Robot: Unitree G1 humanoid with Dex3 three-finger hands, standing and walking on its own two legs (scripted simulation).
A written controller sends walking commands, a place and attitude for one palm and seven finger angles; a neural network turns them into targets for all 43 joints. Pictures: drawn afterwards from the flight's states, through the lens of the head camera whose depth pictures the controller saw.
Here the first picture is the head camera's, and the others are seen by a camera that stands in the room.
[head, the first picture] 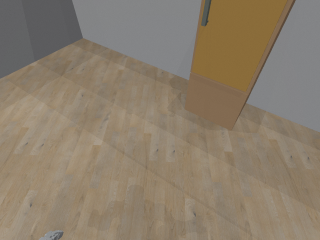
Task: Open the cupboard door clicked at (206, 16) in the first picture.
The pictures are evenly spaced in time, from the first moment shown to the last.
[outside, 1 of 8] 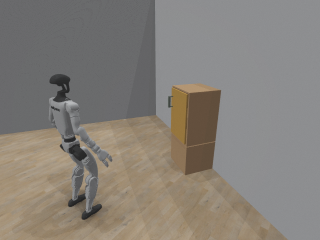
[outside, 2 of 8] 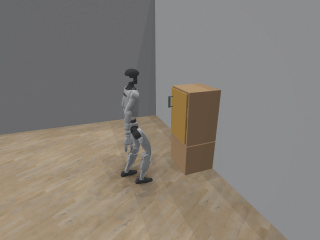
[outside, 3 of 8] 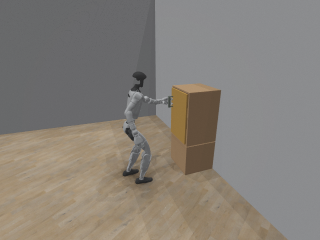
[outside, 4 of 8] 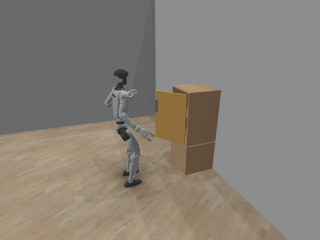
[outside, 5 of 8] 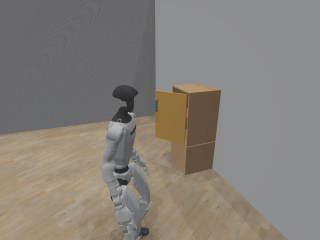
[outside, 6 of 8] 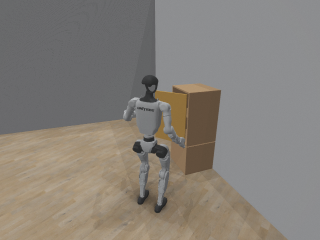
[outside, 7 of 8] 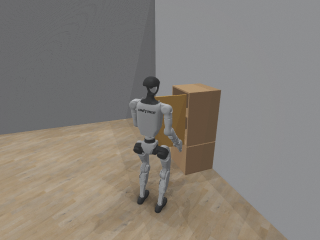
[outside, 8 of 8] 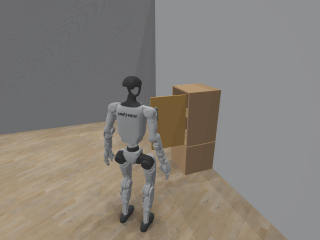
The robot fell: no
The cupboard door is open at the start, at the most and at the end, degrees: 0 88 88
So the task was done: yes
